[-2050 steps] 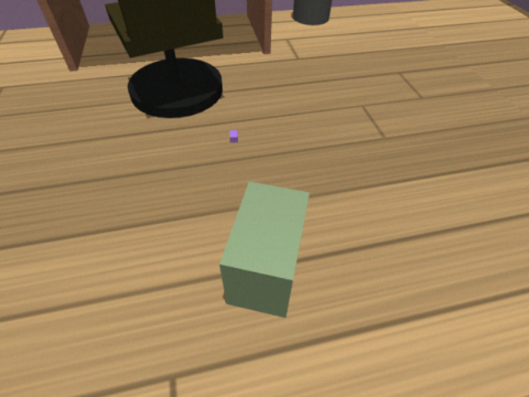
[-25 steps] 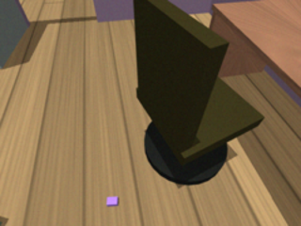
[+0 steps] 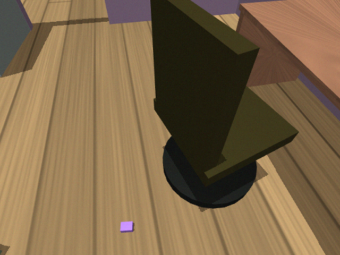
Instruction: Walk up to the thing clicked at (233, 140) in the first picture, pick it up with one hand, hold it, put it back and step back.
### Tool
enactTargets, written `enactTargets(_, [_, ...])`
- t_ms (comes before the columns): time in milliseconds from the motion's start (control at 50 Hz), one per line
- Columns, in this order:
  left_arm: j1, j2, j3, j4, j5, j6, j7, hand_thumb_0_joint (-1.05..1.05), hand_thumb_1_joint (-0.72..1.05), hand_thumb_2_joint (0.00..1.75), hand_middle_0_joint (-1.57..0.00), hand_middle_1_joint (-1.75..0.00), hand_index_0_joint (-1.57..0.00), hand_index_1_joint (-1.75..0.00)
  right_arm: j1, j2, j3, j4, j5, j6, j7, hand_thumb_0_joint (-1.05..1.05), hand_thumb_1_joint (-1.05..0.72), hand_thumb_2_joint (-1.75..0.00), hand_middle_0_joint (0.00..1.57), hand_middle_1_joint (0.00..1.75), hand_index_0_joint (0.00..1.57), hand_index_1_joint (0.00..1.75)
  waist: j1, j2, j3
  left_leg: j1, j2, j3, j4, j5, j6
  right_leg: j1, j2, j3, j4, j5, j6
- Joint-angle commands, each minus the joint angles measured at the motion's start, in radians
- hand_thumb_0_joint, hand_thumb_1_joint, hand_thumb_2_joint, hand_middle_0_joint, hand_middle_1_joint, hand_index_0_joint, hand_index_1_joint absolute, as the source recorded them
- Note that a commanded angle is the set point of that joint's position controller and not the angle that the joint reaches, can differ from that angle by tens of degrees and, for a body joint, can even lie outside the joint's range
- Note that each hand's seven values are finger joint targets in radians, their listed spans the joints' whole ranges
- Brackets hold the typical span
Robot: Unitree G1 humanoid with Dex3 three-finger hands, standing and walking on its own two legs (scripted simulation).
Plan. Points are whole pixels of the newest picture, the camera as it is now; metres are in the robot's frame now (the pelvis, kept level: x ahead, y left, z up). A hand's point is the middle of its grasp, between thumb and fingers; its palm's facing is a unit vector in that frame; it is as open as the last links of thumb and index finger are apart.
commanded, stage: stand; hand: left
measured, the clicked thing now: (127, 226) +0.38 +0.24 -0.76
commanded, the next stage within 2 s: walk up in 0.82 s
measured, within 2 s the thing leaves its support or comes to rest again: neither
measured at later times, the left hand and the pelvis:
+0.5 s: hand out of the picture +0.07 +0.25 -0.16, palm faces -0.04 -0.94 -0.35, open 7.4 cm; pelvis +0.00 +0.00 +0.00, yaw +0 degrees
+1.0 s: hand out of the picture +0.07 +0.26 -0.16, palm faces +0.00 -0.93 -0.36, open 7.4 cm; pelvis -0.01 +0.00 +0.00, yaw +1 degrees
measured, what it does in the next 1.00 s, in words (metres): stands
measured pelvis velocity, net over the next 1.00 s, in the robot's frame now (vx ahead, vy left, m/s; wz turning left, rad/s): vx -0.01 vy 0.00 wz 0.01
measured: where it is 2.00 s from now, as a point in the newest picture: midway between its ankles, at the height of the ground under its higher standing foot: outside the picture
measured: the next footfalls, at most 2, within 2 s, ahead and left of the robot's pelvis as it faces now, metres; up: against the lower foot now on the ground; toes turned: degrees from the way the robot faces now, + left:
none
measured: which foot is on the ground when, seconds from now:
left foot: down 0.00-1.00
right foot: down 0.00-1.00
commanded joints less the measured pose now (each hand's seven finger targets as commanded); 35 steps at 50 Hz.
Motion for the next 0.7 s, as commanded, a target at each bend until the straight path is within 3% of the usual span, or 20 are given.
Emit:
enactTargets(0, [-0.030,0.217,0.042,-0.054,-0.002,-0.022,0.016,0.00,0.90,0.90,-0.20,-0.30,-0.20,-0.30,-0.028,-0.213,-0.041,-0.054,0.002,-0.020,-0.016,0.00,-0.90,-0.90,0.20,0.30,0.20,0.30,0.004,-0.001,-0.095,0.063,0.109,-0.080,-0.019,0.212,0.043,-0.019,-0.133,0.084,-0.035,0.214,-0.028])
enactTargets(260, [-0.030,0.214,0.043,-0.049,-0.003,-0.022,0.017,0.00,0.90,0.90,-0.20,-0.30,-0.20,-0.30,-0.027,-0.213,-0.043,-0.054,0.003,-0.018,-0.015,0.00,-0.90,-0.90,0.20,0.30,0.20,0.30,0.004,-0.004,-0.078,0.046,0.103,-0.083,-0.027,0.169,0.045,-0.028,-0.130,0.082,-0.047,0.165,-0.026])
enactTargets(360, [-0.028,0.217,0.043,-0.051,-0.002,-0.027,0.019,0.00,0.90,0.90,-0.20,-0.30,-0.20,-0.30,-0.026,-0.209,-0.042,-0.055,0.004,-0.020,-0.015,0.00,-0.90,-0.90,0.20,0.30,0.20,0.30,0.002,-0.012,-0.103,0.060,0.107,-0.081,-0.007,0.245,0.046,0.001,-0.138,0.080,-0.034,0.272,-0.023])
enactTargets(400, [-0.031,0.212,0.042,-0.051,-0.004,-0.024,0.017,0.00,0.90,0.90,-0.20,-0.30,-0.20,-0.30,-0.026,-0.216,-0.041,-0.052,0.002,-0.020,-0.016,0.00,-0.90,-0.90,0.20,0.30,0.20,0.30,0.004,0.009,-0.090,0.054,0.105,-0.078,-0.017,0.210,0.045,-0.009,-0.138,0.086,-0.044,0.226,-0.025])
enactTargets(680, [-0.035,0.215,0.043,-0.054,-0.002,-0.023,0.018,0.00,0.90,0.90,-0.20,-0.30,-0.20,-0.30,-0.029,-0.210,-0.043,-0.057,0.001,-0.019,-0.015,0.00,-0.90,-0.90,0.20,0.30,0.20,0.30,0.000,0.004,-0.084,0.050,0.104,-0.080,-0.024,0.196,0.044,-0.018,-0.133,0.078,-0.041,0.195,-0.026])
